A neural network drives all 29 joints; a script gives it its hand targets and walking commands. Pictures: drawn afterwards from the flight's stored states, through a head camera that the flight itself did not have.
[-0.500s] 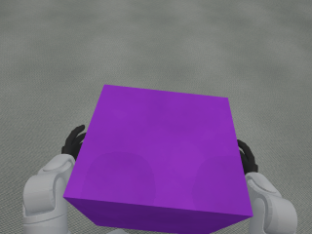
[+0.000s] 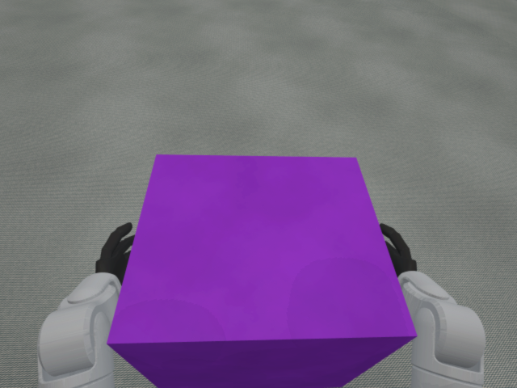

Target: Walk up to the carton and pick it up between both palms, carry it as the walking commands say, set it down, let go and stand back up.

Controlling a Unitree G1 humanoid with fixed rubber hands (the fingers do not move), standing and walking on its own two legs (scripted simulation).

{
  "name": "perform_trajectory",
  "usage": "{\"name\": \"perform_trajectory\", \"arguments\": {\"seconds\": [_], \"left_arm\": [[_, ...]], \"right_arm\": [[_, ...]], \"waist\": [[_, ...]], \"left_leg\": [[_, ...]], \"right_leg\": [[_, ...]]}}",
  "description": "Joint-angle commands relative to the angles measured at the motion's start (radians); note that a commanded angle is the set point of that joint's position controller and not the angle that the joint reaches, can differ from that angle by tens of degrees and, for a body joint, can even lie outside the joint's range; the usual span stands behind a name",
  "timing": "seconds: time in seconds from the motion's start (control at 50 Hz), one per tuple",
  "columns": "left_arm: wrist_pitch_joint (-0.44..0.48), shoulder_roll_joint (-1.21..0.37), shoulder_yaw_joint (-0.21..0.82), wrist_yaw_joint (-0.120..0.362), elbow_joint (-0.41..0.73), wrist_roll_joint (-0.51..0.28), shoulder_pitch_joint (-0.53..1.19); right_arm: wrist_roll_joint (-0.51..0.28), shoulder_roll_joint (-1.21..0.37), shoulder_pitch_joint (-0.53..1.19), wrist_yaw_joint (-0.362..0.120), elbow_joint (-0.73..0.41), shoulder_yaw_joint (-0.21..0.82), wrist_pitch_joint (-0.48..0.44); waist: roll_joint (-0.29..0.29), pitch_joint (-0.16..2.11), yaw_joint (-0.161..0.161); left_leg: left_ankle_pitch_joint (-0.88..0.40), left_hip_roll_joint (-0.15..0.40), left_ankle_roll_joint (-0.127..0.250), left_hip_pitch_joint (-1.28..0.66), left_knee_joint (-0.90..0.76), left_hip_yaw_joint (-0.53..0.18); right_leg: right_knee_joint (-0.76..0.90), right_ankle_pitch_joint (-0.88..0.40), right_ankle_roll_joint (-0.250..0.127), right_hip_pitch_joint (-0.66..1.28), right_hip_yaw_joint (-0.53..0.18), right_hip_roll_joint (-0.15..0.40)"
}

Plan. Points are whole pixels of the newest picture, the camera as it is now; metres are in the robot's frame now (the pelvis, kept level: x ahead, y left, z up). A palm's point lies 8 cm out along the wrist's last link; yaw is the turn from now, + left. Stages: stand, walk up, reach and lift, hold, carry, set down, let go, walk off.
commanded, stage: carry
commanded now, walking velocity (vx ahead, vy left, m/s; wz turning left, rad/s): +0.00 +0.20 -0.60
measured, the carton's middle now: (256, 280) +0.27 +0.01 +0.02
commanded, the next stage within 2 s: none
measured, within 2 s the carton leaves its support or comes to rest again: neither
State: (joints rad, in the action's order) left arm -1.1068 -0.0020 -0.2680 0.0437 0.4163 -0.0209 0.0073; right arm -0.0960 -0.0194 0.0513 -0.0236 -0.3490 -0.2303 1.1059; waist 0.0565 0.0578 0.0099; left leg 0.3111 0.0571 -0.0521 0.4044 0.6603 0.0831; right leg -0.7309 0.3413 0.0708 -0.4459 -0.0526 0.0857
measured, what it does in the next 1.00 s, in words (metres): steps to the left, turning right: right foot, then left foot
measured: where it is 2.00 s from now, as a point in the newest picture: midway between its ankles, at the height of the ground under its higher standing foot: outside the picture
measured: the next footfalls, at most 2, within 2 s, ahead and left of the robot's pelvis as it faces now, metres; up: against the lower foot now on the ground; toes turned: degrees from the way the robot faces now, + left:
right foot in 0.30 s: -0.05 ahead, -0.04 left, +0.00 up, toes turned -25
left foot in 0.74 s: +0.00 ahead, +0.23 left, +0.00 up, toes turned -20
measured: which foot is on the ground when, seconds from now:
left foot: down 0.00-0.30, up 0.32-0.72, down 0.74-1.00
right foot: up 0.00-0.28, down 0.30-0.74, up 0.76-1.00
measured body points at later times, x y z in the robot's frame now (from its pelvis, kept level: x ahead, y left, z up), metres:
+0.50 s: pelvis -0.06 +0.07 +0.01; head -0.05 +0.03 +0.45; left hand +0.25 +0.14 +0.06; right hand +0.09 -0.21 +0.04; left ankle -0.01 +0.21 -0.64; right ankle -0.09 -0.02 -0.72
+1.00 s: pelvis -0.07 +0.20 +0.01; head -0.04 +0.23 +0.46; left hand +0.27 +0.23 +0.07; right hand +0.03 -0.09 +0.08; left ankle -0.03 +0.24 -0.72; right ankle -0.17 +0.11 -0.65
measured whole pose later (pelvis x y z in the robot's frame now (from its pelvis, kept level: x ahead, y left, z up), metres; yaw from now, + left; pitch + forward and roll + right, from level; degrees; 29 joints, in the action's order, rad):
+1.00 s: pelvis -0.07 +0.20 +0.01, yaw -36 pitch +3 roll -2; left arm -1.15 0.08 -0.24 0.04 0.38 -0.10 0.09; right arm -0.05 -0.10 -0.03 -0.01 -0.46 -0.25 1.10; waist 0.06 0.05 -0.05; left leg 0.35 0.08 0.09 0.37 0.66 0.27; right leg -1.10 0.47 0.06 -0.54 0.11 0.07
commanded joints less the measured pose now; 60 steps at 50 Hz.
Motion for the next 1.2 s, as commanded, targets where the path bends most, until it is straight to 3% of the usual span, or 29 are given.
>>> {"name": "perform_trajectory", "arguments": {"seconds": [0.0, 0.06, 0.1, 0.16, 0.22, 0.24, 0.26, 0.28, 0.3, 0.34, 0.38, 0.48, 0.52, 0.6, 0.64, 0.66, 0.68, 0.7, 0.72, 0.76, 0.78, 0.86, 1.04, 1.08, 1.1, 1.12, 1.14, 1.16, 1.18], "left_arm": [[-0.019, -0.696, 0.897, 0.183, 0.195, -0.319, 0.601], [-0.023, -0.748, 0.914, 0.199, 0.203, -0.375, 0.653], [-0.016, -0.752, 0.896, 0.192, 0.186, -0.36, 0.584], [-0.019, -0.724, 0.888, 0.189, 0.198, -0.357, 0.607], [-0.023, -0.717, 0.829, 0.186, 0.147, -0.319, 0.578], [-0.03, -0.697, 0.792, 0.189, 0.093, -0.294, 0.538], [-0.032, -0.705, 0.779, 0.19, 0.049, -0.268, 0.485], [-0.036, -0.689, 0.75, 0.19, 0.011, -0.26, 0.431], [-0.02, -0.724, 0.773, 0.195, 0.053, -0.273, 0.456], [-0.007, -0.788, 0.771, 0.193, 0.034, -0.261, 0.391], [0.004, -0.784, 0.754, 0.181, 0.104, -0.264, 0.444], [0.015, -0.701, 0.761, 0.162, 0.215, -0.233, 0.455], [0.011, -0.701, 0.782, 0.158, 0.223, -0.243, 0.438], [-0.006, -0.656, 0.815, 0.154, 0.21, -0.251, 0.444], [-0.013, -0.645, 0.818, 0.155, 0.207, -0.27, 0.484], [-0.015, -0.632, 0.819, 0.158, 0.181, -0.258, 0.434], [-0.01, -0.658, 0.843, 0.157, 0.196, -0.269, 0.465], [-0.01, -0.666, 0.864, 0.163, 0.235, -0.294, 0.506], [-0.012, -0.662, 0.874, 0.167, 0.201, -0.288, 0.489], [-0.008, -0.681, 0.92, 0.176, 0.267, -0.34, 0.639], [-0.006, -0.72, 0.932, 0.181, 0.277, -0.355, 0.664], [-0.021, -0.729, 0.931, 0.182, 0.245, -0.381, 0.612], [-0.035, -0.693, 0.826, 0.154, 0.083, -0.27, 0.537], [-0.026, -0.719, 0.82, 0.158, 0.081, -0.257, 0.489], [-0.026, -0.7, 0.788, 0.161, 0.055, -0.249, 0.511], [-0.026, -0.7, 0.764, 0.161, 0.011, -0.224, 0.477], [-0.018, -0.711, 0.768, 0.162, 0.022, -0.228, 0.481], [-0.015, -0.729, 0.777, 0.159, 0.042, -0.221, 0.414], [0.011, -0.746, 0.771, 0.16, 0.07, -0.227, 0.429]], "right_arm": [[-0.147, -0.745, 0.365, -0.158, -0.144, 0.762, 0.005], [-0.125, -0.727, 0.404, -0.134, -0.214, 0.712, -0.006], [-0.123, -0.731, 0.342, -0.137, -0.207, 0.705, -0.003], [-0.118, -0.705, 0.313, -0.14, -0.211, 0.721, 0.008], [-0.128, -0.703, 0.35, -0.138, -0.224, 0.76, 0.017], [-0.122, -0.68, 0.367, -0.133, -0.22, 0.767, 0.022], [-0.131, -0.679, 0.41, -0.137, -0.244, 0.793, 0.024], [-0.146, -0.676, 0.441, -0.142, -0.228, 0.812, 0.028], [-0.178, -0.71, 0.504, -0.149, -0.268, 0.854, 0.02], [-0.218, -0.738, 0.514, -0.158, -0.275, 0.872, 0.018], [-0.243, -0.776, 0.505, -0.171, -0.282, 0.881, 0.004], [-0.259, -0.781, 0.482, -0.167, -0.252, 0.883, 0.002], [-0.249, -0.77, 0.445, -0.159, -0.257, 0.857, -0.003], [-0.209, -0.723, 0.374, -0.156, -0.196, 0.804, 0.004], [-0.185, -0.723, 0.355, -0.154, -0.163, 0.773, 0.013], [-0.169, -0.701, 0.319, -0.15, -0.162, 0.769, 0.012], [-0.169, -0.716, 0.325, -0.154, -0.183, 0.772, 0.005], [-0.156, -0.723, 0.326, -0.151, -0.174, 0.767, -0.001], [-0.153, -0.709, 0.343, -0.146, -0.191, 0.765, -0.006], [-0.152, -0.741, 0.359, -0.15, -0.176, 0.754, -0.009], [-0.155, -0.751, 0.395, -0.147, -0.217, 0.752, -0.014], [-0.133, -0.717, 0.339, -0.129, -0.229, 0.717, 0.001], [-0.137, -0.682, 0.334, -0.161, -0.164, 0.735, 0.035], [-0.165, -0.705, 0.402, -0.165, -0.234, 0.785, 0.026], [-0.17, -0.693, 0.447, -0.162, -0.225, 0.791, 0.033], [-0.19, -0.703, 0.498, -0.164, -0.219, 0.817, 0.032], [-0.206, -0.718, 0.543, -0.166, -0.257, 0.844, 0.024], [-0.221, -0.706, 0.542, -0.17, -0.271, 0.875, 0.026], [-0.259, -0.743, 0.588, -0.181, -0.288, 0.891, 0.015]], "waist": [[-0.319, 0.166, -0.001], [-0.364, 0.187, -0.006], [-0.386, 0.226, -0.016], [-0.438, 0.262, -0.01], [-0.284, 0.296, -0.005], [-0.124, 0.264, -0.014], [0.134, 0.229, -0.025], [0.353, 0.179, -0.013], [0.305, 0.137, -0.014], [0.196, 0.216, -0.02], [0.204, 0.283, -0.02], [0.201, 0.294, -0.019], [0.121, 0.31, -0.024], [0.138, 0.262, -0.023], [0.181, 0.302, -0.002], [0.132, 0.308, 0.004], [0.044, 0.338, 0.011], [-0.212, 0.326, 0.006], [-0.342, 0.273, -0.008], [-0.313, 0.246, 0.0], [-0.262, 0.23, -0.004], [-0.304, 0.206, -0.008], [-0.32, 0.248, 0.002], [-0.238, 0.268, 0.007], [-0.111, 0.283, 0.0], [0.029, 0.263, -0.02], [0.303, 0.264, -0.019], [0.295, 0.24, -0.023], [0.292, 0.245, -0.041]], "left_leg": [[-0.073, 0.391, 0.187, -0.15, -0.357, -0.193], [-0.304, 0.303, 0.161, -0.161, -0.255, -0.064], [-0.239, 0.282, 0.118, -0.113, -0.262, 0.028], [-0.144, 0.275, 0.108, -0.166, -0.222, 0.039], [-0.136, 0.283, 0.127, -0.137, -0.127, 0.029], [-0.044, 0.248, 0.11, -0.024, -0.035, 0.058], [0.119, 0.131, 0.054, 0.195, 0.143, 0.122], [0.309, 0.049, 0.008, 0.393, 0.352, 0.035], [0.293, 0.073, -0.003, 0.465, 0.489, -0.058], [0.205, 0.084, -0.011, 0.413, 0.56, -0.074], [0.177, 0.045, -0.005, 0.41, 0.556, -0.036], [0.101, 0.016, -0.015, 0.283, 0.471, -0.022], [0.097, -0.006, -0.021, 0.208, 0.401, -0.021], [0.146, -0.039, -0.024, 0.108, 0.164, -0.018], [0.075, -0.028, -0.014, -0.045, -0.024, -0.03], [0.009, -0.046, -0.002, -0.182, -0.179, -0.007], [-0.051, 0.033, 0.012, -0.276, -0.292, -0.051], [-0.23, 0.272, 0.07, -0.375, -0.327, -0.267], [-0.377, 0.397, 0.15, -0.356, -0.31, -0.339], [-0.356, 0.365, 0.206, -0.218, -0.293, -0.216], [-0.402, 0.305, 0.198, -0.251, -0.269, -0.152], [-0.619, 0.261, 0.162, -0.321, -0.196, -0.032], [-0.461, 0.289, 0.165, -0.239, -0.206, 0.031], [-0.454, 0.269, 0.157, -0.242, -0.161, 0.034], [-0.441, 0.267, 0.132, -0.219, -0.097, 0.073], [-0.332, 0.214, 0.085, -0.076, 0.019, 0.109], [0.088, 0.095, 0.04, 0.221, 0.172, 0.14], [0.308, 0.051, 0.019, 0.388, 0.363, 0.014], [0.3, 0.074, 0.019, 0.384, 0.461, -0.078]], "right_leg": [[-0.469, 0.207, -0.025, -0.211, 0.113, 0.008], [-0.406, 0.143, -0.023, -0.168, 0.156, 0.0], [-0.354, 0.115, -0.029, -0.061, 0.202, -0.018], [-0.193, 0.131, -0.033, 0.007, 0.236, -0.031], [0.043, 0.155, -0.044, 0.116, 0.217, -0.027], [0.238, 0.072, -0.065, 0.215, 0.115, 0.025], [0.413, 0.001, -0.137, 0.302, -0.248, 0.251], [0.47, -0.326, -0.222, 0.339, -0.534, 0.432], [0.426, -0.482, -0.26, 0.364, -0.455, 0.425], [0.263, -0.839, -0.225, 0.446, -0.22, 0.258], [0.214, -0.992, -0.211, 0.488, -0.179, 0.232], [0.232, -0.758, -0.201, 0.43, -0.122, 0.189], [0.263, -0.66, -0.219, 0.351, -0.192, 0.211], [0.279, -0.538, -0.226, 0.271, -0.241, 0.196], [0.255, -0.441, -0.181, 0.21, -0.246, 0.182], [0.234, -0.348, -0.141, 0.144, -0.232, 0.155], [0.146, -0.22, -0.093, 0.079, -0.167, 0.098], [-0.054, 0.049, -0.035, -0.078, -0.003, -0.03], [-0.294, 0.25, 0.004, -0.22, 0.111, -0.076], [-0.483, 0.209, -0.017, -0.211, 0.094, 0.004], [-0.47, 0.162, -0.014, -0.234, 0.11, -0.005], [-0.422, 0.149, -0.003, -0.254, 0.145, -0.016], [-0.1, 0.145, -0.051, 0.032, 0.261, -0.045], [0.034, 0.151, -0.057, 0.078, 0.25, -0.051], [0.201, 0.015, -0.066, 0.158, 0.205, -0.013], [0.365, -0.085, -0.112, 0.253, 0.01, 0.11], [0.396, -0.527, -0.218, 0.419, -0.351, 0.361], [0.399, -0.632, -0.293, 0.451, -0.501, 0.444], [0.347, -0.661, -0.339, 0.44, -0.404, 0.395]]}}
